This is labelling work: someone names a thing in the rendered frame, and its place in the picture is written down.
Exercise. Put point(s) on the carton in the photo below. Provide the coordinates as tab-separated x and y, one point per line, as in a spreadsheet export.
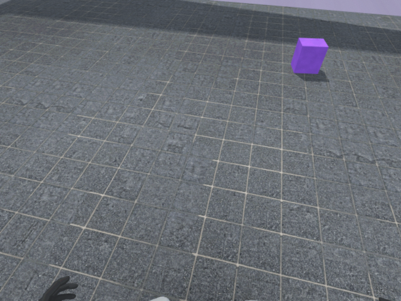
309	55

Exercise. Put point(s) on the left robot hand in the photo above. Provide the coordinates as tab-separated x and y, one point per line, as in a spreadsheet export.
58	286

